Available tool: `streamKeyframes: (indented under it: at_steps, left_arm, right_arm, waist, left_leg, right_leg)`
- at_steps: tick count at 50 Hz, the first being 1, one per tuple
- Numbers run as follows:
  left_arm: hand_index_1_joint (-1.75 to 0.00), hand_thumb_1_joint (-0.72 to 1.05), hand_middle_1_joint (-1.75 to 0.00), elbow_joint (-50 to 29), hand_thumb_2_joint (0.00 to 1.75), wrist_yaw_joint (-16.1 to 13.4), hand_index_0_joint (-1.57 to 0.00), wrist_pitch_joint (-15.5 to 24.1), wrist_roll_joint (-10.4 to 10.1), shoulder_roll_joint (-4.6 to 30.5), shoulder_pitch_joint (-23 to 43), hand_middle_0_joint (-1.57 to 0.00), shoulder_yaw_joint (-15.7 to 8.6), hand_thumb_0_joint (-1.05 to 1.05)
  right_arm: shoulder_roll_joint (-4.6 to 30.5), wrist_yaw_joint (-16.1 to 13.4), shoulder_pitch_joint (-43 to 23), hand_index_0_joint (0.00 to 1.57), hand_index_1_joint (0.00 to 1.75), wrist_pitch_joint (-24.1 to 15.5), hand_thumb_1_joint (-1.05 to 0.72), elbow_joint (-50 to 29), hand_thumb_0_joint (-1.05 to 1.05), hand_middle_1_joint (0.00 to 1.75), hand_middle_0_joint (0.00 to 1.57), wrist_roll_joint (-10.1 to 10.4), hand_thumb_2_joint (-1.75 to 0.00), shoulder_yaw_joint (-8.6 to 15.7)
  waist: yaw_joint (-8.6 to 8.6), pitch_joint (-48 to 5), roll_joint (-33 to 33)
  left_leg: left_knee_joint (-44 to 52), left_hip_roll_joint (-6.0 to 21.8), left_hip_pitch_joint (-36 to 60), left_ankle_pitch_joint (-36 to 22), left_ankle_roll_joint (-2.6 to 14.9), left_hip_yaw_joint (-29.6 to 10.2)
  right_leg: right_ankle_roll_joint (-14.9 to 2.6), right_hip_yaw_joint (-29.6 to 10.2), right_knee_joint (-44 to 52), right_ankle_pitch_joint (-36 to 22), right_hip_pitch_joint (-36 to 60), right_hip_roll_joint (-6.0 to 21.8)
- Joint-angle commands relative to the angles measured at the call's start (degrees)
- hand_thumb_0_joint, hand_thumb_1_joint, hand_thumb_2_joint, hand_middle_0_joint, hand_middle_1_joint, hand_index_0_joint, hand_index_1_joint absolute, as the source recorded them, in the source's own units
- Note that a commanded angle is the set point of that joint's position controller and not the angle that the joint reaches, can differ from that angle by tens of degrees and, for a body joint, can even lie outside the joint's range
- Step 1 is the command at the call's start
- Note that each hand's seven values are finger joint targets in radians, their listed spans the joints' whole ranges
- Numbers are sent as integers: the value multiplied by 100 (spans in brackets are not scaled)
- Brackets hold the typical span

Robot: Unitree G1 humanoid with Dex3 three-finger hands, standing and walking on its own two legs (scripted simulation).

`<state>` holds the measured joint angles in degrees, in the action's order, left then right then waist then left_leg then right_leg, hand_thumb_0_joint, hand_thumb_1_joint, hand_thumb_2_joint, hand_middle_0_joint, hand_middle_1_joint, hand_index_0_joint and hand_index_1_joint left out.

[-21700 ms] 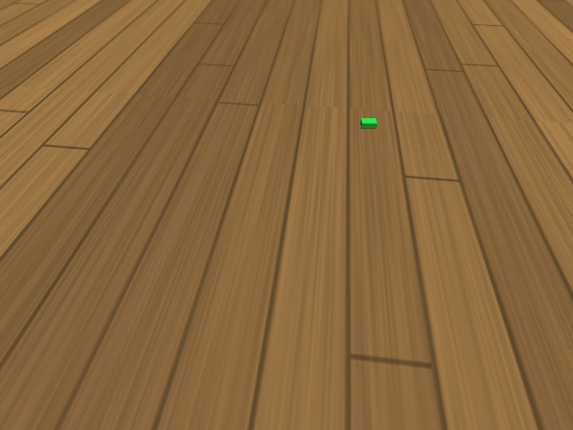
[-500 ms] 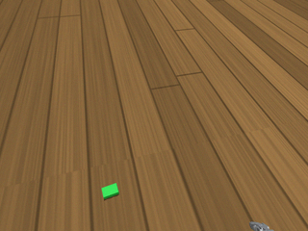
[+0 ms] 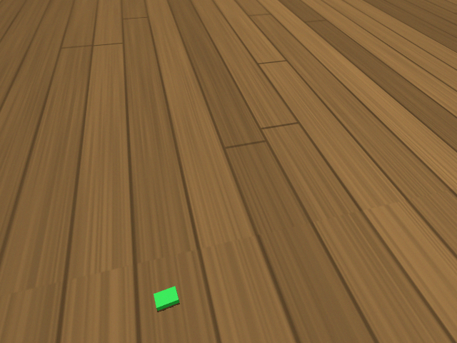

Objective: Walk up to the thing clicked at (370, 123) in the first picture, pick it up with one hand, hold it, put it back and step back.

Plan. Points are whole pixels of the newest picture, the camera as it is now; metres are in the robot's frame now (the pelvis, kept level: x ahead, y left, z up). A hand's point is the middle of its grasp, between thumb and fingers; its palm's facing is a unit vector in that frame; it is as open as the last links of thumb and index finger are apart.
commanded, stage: walk up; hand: left
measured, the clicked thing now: (166, 298) +0.46 +0.25 -0.76
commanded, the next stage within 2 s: none
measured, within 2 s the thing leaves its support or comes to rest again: neither
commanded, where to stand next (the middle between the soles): +0.09 +0.01 m, yaw -1 degrees
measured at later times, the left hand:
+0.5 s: hand out of the picture +0.06 +0.26 -0.15, palm faces -0.01 -0.94 -0.33, open 7.4 cm
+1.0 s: hand out of the picture +0.14 +0.25 -0.18, palm faces +0.03 -0.93 -0.38, open 7.4 cm
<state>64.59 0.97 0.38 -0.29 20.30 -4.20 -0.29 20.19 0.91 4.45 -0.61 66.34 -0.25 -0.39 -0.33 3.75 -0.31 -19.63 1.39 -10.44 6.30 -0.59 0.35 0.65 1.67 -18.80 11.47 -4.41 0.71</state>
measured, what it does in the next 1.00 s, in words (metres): steps on the spot: left foot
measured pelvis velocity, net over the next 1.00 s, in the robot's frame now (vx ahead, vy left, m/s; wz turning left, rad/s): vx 0.08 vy -0.01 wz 0.02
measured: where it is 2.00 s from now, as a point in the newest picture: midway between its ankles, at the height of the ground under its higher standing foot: outside the picture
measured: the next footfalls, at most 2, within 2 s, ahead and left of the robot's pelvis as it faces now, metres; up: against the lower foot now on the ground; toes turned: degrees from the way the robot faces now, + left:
left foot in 0.90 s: +0.21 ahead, +0.11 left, +0.00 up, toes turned +1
right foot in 1.20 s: +0.12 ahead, -0.13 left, +0.00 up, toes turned +3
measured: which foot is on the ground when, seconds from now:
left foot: down 0.00-0.62, up 0.64-0.88, down 0.90-1.00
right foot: down 0.00-0.94, up 0.96-1.00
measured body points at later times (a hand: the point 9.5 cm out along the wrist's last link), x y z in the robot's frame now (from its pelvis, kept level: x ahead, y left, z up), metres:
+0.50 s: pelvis +0.01 +0.00 +0.00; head +0.01 +0.00 +0.45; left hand +0.06 +0.31 -0.13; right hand +0.09 -0.30 -0.13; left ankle +0.05 +0.12 -0.74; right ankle -0.02 -0.12 -0.74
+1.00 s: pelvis +0.08 -0.01 -0.02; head +0.15 -0.01 +0.42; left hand +0.14 +0.30 -0.15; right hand +0.20 -0.31 -0.15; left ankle +0.17 +0.11 -0.75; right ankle +0.01 -0.13 -0.69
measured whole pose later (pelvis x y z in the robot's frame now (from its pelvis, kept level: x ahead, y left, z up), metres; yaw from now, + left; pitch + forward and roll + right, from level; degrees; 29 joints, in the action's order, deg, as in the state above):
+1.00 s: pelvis +0.08 -0.01 -0.02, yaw +1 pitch -3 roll +0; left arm 53.2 -1.9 -2.4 -2.2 21.2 -9.3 -1.4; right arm 20.3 0.2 5.1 1.5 53.1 0.0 2.8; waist -1.1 12.4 0.5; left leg -32.3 -0.4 -20.4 8.9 1.1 0.1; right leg -0.8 -2.6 -58.5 33.1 -15.9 -1.7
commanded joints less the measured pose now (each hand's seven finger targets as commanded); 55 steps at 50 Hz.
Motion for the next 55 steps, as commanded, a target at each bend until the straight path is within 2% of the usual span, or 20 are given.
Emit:
streamKeyframes:
  at_steps: [1,19,20,21,22,26,29,30,31,32,37,41,43,44,45,46,47,49,52,55]
  left_arm:
    - [-30,90,-30,-245,90,-71,-20,77,28,1215,148,-20,-263,0]
    - [-30,90,-30,-109,90,-90,-20,83,55,1158,0,-20,-249,0]
    - [-30,90,-30,-308,90,-4,-20,133,186,1373,-311,-20,-357,0]
    - [-30,90,-30,-328,90,29,-20,117,254,1393,-305,-20,-384,0]
    - [-30,90,-30,-434,90,44,-20,117,280,1303,-263,-20,-398,0]
    - [-30,90,-30,-606,90,2,-20,221,248,1103,-576,-20,-393,0]
    - [-30,90,-30,-531,90,28,-20,193,277,1143,-1301,-20,-522,0]
    - [-30,90,-30,-532,90,0,-20,222,337,1384,-1564,-20,-571,0]
    - [-30,90,-30,-558,90,-28,-20,270,359,1875,-1653,-20,-701,0]
    - [-30,90,-30,-800,90,-58,-20,309,349,2041,-1293,-20,-751,0]
    - [-30,90,-30,-1120,90,-147,-20,388,190,1506,-1142,-20,-591,0]
    - [-30,90,-30,-1310,90,-265,-20,203,34,1393,-697,-20,-468,0]
    - [-30,90,-30,-1372,90,-315,-20,35,-74,1416,-703,-20,-451,0]
    - [-30,90,-30,-1457,90,-325,-20,-9,-132,1393,-734,-20,-438,0]
    - [-30,90,-30,-1535,90,-322,-20,-55,-233,1212,-886,-20,-388,0]
    - [-30,90,-30,-1539,90,-368,-20,-134,-307,1153,-1185,-20,-408,0]
    - [-30,90,-30,-1465,90,-407,-20,-220,-243,1145,-1251,-20,-421,0]
    - [-30,90,-30,-1496,90,-405,-20,-288,-160,1223,-1138,-20,-439,0]
    - [-30,90,-30,-1415,90,-383,-20,-274,-176,1175,-1433,-20,-443,0]
    - [-30,90,-30,-1491,90,-356,-20,-246,-105,1112,-1427,-20,-537,0]
  right_arm:
    - [1244,-95,-387,20,30,-156,-90,-347,0,30,20,12,-90,224]
    - [1202,-99,-341,20,30,-131,-90,-347,0,30,20,13,-90,279]
    - [1584,-12,244,20,30,-138,-90,-481,0,30,20,-66,-90,492]
    - [1652,20,385,20,30,-114,-90,-450,0,30,20,-139,-90,552]
    - [1666,33,441,20,30,-93,-90,-535,0,30,20,-155,-90,585]
    - [1739,9,553,20,30,-178,-90,-921,0,30,20,-142,-90,739]
    - [1616,58,-71,20,30,-46,-90,-1276,0,30,20,-135,-90,700]
    - [1293,69,-306,20,30,2,-90,-1408,0,30,20,-106,-90,604]
    - [958,63,-329,20,30,18,-90,-1511,0,30,20,-115,-90,522]
    - [1197,26,-215,20,30,-15,-90,-1482,0,30,20,-166,-90,573]
    - [1128,56,437,20,30,-99,-90,-1365,0,30,20,-96,-90,540]
    - [938,-13,485,20,30,-6,-90,-1271,0,30,20,-26,-90,472]
    - [1045,-73,624,20,30,18,-90,-1262,0,30,20,-19,-90,499]
    - [1313,-116,752,20,30,17,-90,-1299,0,30,20,-22,-90,583]
    - [1682,-163,838,20,30,36,-90,-1392,0,30,20,-19,-90,698]
    - [1902,-185,1020,20,30,82,-90,-1469,0,30,20,42,-90,766]
    - [1885,-216,859,20,30,102,-90,-1565,0,30,20,87,-90,797]
    - [1634,-295,337,20,30,200,-90,-1838,0,30,20,63,-90,757]
    - [1495,-298,-148,20,30,309,-90,-2127,0,30,20,-74,-90,681]
    - [1474,-209,-54,20,30,377,-90,-2306,0,30,20,-131,-90,713]
  waist:
    - [-14,-501,-89]
    - [47,-407,-20]
    - [96,-930,-49]
    - [138,-483,-138]
    - [184,-92,-308]
    - [144,-271,-460]
    - [-310,-169,-702]
    - [-506,177,26]
    - [-544,601,1208]
    - [-450,1052,739]
    - [-71,139,706]
    - [-17,-3,959]
    - [94,-116,700]
    - [181,-433,279]
    - [228,-798,-312]
    - [316,-1407,-1004]
    - [269,-1583,-1239]
    - [106,-1298,-716]
    - [-116,-787,-810]
    - [33,-925,-922]
  left_leg:
    - [466,674,193,185,184,-685]
    - [504,642,182,183,191,-735]
    - [282,330,440,2586,437,-596]
    - [319,387,209,3594,488,-813]
    - [459,567,106,3759,597,-1141]
    - [542,1440,639,1848,1211,-2012]
    - [374,929,-1153,3224,770,-1250]
    - [-631,348,-1767,3100,461,-626]
    - [-2308,-441,-2807,2520,148,72]
    - [-2826,-235,-2962,2039,130,-495]
    - [-2585,21,-2110,1562,86,-489]
    - [-1645,-92,-649,415,178,86]
    - [-755,-235,-242,-689,291,256]
    - [-591,-19,353,-2857,392,50]
    - [-811,709,1019,-4863,777,-601]
    - [-799,1528,1478,-5948,1580,-1562]
    - [-827,1936,1389,-6176,1942,-1974]
    - [-712,1588,641,-4398,1629,-1335]
    - [-890,1310,-180,-3392,1510,-834]
    - [-1052,1319,-181,-3002,1506,-1029]
  right_leg:
    - [-193,-527,441,-145,-190,651]
    - [-153,-479,461,-185,-323,642]
    - [-340,-323,199,2044,-287,343]
    - [-387,-423,-3,2932,-944,323]
    - [-369,-397,-278,2902,-1420,286]
    - [-307,-193,-1169,1108,-1617,184]
    - [-421,-191,-615,1367,0,104]
    - [-568,-1062,368,2301,170,492]
    - [-958,-2952,1363,3713,317,1511]
    - [-1289,-3191,1461,3155,-28,2061]
    - [-1126,-1012,183,-2970,844,1379]
    - [-763,-374,-750,-4169,-161,1073]
    - [-515,-213,-1504,-3931,-269,799]
    - [-301,-76,-2028,-3441,-471,569]
    - [-87,-54,-2877,-2334,-969,79]
    - [20,-80,-4141,308,-1246,-520]
    - [-39,-384,-4933,2772,-1382,-556]
    - [-222,-827,-5331,2640,-1605,-306]
    - [-131,-594,-4524,2149,-1548,-97]
    - [-24,-175,-3508,1903,-1369,-101]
